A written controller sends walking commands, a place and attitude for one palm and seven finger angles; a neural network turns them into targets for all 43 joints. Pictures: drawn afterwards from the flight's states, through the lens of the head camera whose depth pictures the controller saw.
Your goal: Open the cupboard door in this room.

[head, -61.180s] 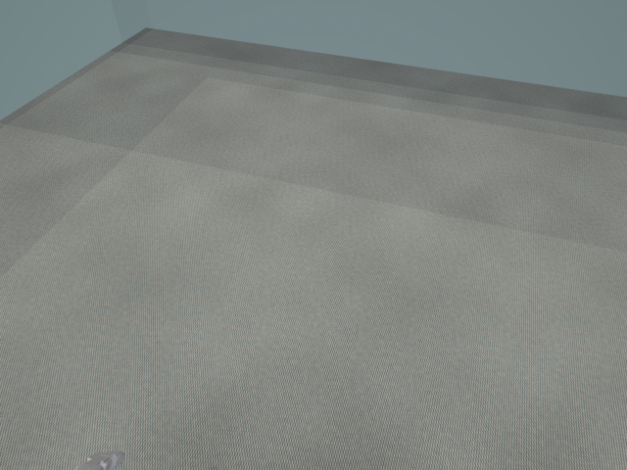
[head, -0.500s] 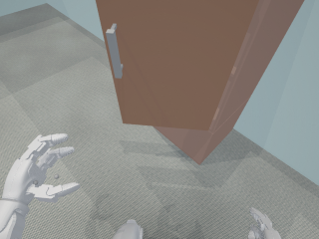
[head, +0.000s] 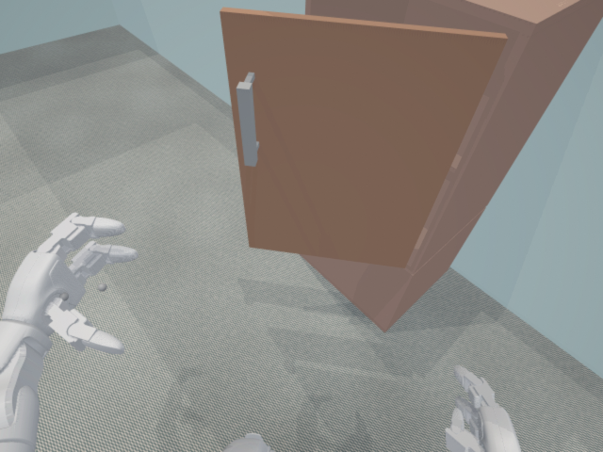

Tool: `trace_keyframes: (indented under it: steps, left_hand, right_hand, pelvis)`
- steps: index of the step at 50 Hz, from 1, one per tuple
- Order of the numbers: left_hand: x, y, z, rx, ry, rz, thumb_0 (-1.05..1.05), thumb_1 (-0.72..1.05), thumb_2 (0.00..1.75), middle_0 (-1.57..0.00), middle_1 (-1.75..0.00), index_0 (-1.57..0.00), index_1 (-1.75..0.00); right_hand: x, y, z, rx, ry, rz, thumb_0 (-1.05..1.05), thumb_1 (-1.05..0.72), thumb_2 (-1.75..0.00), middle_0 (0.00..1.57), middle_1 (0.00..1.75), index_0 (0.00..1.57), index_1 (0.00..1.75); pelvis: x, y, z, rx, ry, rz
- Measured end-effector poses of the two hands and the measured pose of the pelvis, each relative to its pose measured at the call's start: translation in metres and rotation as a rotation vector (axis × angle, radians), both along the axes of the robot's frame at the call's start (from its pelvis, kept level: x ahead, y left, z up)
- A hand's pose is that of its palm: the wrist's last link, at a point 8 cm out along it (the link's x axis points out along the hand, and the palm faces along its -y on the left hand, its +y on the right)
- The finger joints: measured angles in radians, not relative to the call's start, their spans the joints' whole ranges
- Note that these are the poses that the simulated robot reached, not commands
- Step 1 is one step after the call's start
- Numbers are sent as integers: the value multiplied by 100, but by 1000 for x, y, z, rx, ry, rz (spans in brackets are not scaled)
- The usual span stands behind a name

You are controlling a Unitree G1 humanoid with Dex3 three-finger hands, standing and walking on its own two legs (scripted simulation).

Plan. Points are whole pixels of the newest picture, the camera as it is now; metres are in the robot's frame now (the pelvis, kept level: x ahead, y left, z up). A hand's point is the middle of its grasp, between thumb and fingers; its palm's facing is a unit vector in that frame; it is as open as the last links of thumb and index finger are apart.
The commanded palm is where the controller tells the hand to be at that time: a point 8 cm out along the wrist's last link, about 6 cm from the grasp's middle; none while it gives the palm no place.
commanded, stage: raise the hand with hooked fingers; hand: left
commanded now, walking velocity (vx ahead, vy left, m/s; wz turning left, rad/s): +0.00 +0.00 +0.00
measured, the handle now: (250, 121) +0.63 +0.15 +0.09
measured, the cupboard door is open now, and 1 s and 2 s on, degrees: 40 40 40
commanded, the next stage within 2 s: move the hooked fingers beside the handle in 0.66 s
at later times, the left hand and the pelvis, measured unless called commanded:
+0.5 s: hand (109, 271) +0.29 +0.26 +0.11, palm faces -0.03 -1.00 -0.01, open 14.0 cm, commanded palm +0.26 +0.31 +0.12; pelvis +0.00 -0.01 +0.01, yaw +0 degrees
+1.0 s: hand (129, 245) +0.32 +0.25 +0.11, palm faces -0.03 -1.00 +0.01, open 14.0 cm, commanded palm +0.31 +0.30 +0.11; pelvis +0.00 -0.02 +0.00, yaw +0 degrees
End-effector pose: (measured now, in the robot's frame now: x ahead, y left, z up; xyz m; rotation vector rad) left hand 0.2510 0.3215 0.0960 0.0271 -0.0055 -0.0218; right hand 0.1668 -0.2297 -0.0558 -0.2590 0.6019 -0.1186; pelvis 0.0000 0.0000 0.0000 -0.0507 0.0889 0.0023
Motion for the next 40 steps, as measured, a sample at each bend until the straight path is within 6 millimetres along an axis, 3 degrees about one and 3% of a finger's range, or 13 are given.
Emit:
trace_keyframes:
  steps: [11, 19, 40]
  left_hand:
    - [14, 7, 18, -7, -5, -5, -1, -50, 30, -30, -120, -30, -120]
    - [16, -2, 15, -10, 12, -18, -1, -50, 30, -30, -120, -30, -120]
    - [19, -11, 18, -15, -7, -4, -1, -50, 30, -30, -120, -30, -120]
  right_hand:
    - [-22, -15, -3, -15, 55, -38, 1, -90, -89, 21, 30, 21, 30]
    - [-30, -26, -3, -16, 64, -60, 1, -90, -89, 21, 30, 21, 30]
    - [-13, -30, -4, 1, 42, -49, 1, -90, -89, 21, 30, 21, 30]
  pelvis:
    - [-3, -5, 6, 4, -19, 1]
    - [-2, -8, 7, 10, -16, -8]
    - [3, -17, 7, 18, -13, -7]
